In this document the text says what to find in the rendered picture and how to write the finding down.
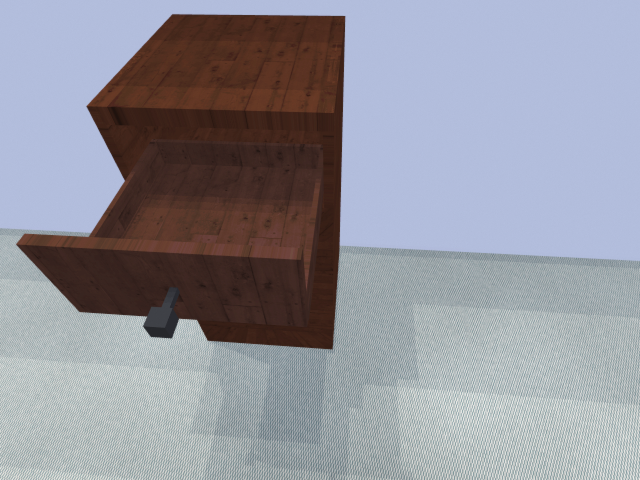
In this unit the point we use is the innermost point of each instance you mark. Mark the cabinet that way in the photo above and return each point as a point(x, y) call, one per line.
point(241, 78)

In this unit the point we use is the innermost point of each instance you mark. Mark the drawer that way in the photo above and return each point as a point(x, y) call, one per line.
point(233, 225)

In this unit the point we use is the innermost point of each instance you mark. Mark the handle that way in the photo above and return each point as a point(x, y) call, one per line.
point(161, 322)

